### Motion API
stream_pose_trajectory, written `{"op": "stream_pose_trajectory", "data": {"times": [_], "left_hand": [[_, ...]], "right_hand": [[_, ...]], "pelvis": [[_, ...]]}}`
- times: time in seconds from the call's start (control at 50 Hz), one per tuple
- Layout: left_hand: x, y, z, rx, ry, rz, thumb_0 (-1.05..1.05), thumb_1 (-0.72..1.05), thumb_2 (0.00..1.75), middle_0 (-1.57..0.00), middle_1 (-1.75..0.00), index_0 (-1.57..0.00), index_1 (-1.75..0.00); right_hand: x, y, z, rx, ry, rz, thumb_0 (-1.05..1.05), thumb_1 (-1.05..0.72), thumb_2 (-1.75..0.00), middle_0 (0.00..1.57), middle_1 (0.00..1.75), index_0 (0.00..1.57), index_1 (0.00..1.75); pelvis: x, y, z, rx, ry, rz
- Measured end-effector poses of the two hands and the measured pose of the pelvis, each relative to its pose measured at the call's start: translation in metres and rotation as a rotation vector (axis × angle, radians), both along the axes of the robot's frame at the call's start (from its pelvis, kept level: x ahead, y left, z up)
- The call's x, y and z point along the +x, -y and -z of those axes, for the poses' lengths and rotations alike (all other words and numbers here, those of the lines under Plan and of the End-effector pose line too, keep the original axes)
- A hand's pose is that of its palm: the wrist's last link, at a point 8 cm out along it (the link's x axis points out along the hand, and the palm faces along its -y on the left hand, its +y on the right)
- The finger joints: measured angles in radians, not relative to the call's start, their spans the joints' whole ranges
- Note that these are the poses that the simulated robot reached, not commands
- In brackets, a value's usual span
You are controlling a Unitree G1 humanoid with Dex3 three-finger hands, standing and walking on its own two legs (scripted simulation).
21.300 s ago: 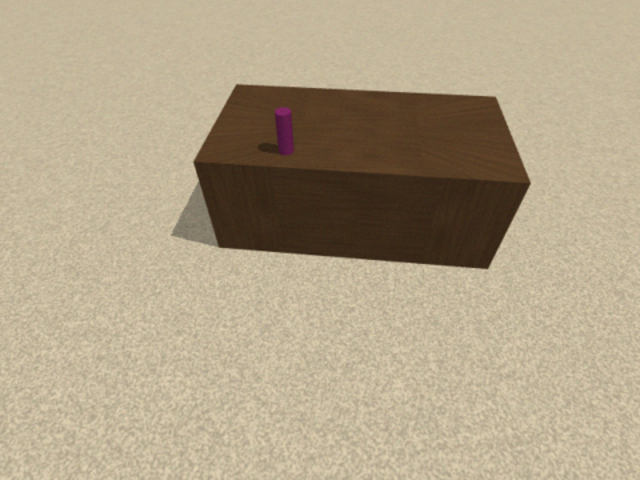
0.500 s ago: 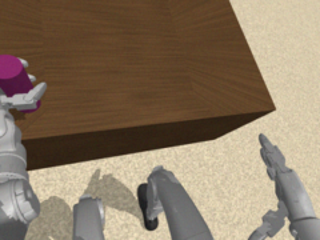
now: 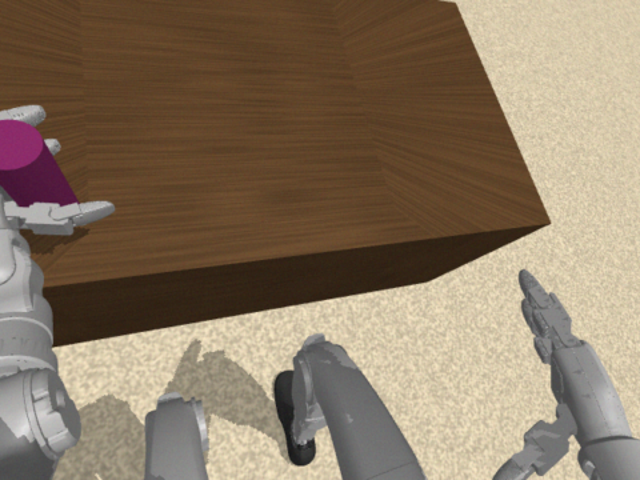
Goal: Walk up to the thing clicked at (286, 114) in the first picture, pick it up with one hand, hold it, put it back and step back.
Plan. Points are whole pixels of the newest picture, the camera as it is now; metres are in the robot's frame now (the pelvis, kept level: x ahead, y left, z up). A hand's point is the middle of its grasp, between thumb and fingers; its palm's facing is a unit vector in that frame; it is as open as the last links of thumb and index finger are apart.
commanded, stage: withdraw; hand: left
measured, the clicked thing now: (37, 184) +0.51 +0.21 -0.05
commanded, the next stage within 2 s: rise in 0.36 s
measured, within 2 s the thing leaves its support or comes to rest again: neither
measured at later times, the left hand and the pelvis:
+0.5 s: hand out of the picture +0.54 +0.26 +0.08, palm faces +0.18 -0.98 -0.04, open 16.2 cm; pelvis +0.01 +0.00 +0.05, yaw +0 degrees
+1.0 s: hand out of the picture +0.44 +0.34 +0.13, palm faces +0.34 -0.86 -0.37, open 17.2 cm; pelvis +0.05 +0.01 +0.13, yaw +0 degrees
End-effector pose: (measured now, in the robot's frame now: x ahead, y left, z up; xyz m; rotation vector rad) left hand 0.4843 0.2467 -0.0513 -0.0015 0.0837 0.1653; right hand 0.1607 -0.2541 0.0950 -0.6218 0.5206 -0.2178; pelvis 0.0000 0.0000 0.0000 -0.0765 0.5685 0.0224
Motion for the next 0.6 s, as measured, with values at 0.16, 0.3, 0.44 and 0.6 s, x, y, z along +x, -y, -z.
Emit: {"op": "stream_pose_trajectory", "data": {"times": [0.16, 0.3, 0.44, 0.6], "left_hand": [[0.001, -0.003, -0.004, 0.005, 0.017, -0.019, -0.01, -0.39, 0.34, -0.47, -0.44, -0.48, -0.44], [0.012, -0.033, -0.049, 0.023, 0.092, -0.049, -0.01, -0.41, 0.28, -0.33, -0.34, -0.34, -0.33], [0.021, -0.059, -0.116, 0.049, 0.061, -0.024, -0.01, -0.44, 0.21, -0.24, -0.24, -0.25, -0.24], [0.008, -0.086, -0.142, 0.135, -0.182, -0.074, -0.01, -0.52, 0.12, -0.13, -0.13, -0.14, -0.13]], "right_hand": [[0.002, 0.001, -0.005, -0.010, 0.007, -0.006, -0.01, 0.53, -0.05, 0.07, 0.05, 0.07, 0.06], [-0.001, 0.005, -0.018, -0.012, 0.022, 0.017, -0.01, 0.53, -0.05, 0.07, 0.05, 0.07, 0.06], [-0.007, 0.005, -0.017, 0.074, -0.003, 0.068, -0.01, 0.53, -0.05, 0.06, 0.05, 0.06, 0.06], [-0.003, -0.009, -0.016, 0.201, -0.040, 0.068, -0.01, 0.53, -0.05, 0.06, 0.05, 0.06, 0.06]], "pelvis": [[0.000, 0.001, -0.001, 0.006, 0.005, 0.005], [0.001, 0.004, -0.011, 0.009, 0.028, 0.004], [0.006, 0.001, -0.036, 0.005, 0.068, -0.001], [0.012, -0.006, -0.065, 0.019, 0.118, 0.016]]}}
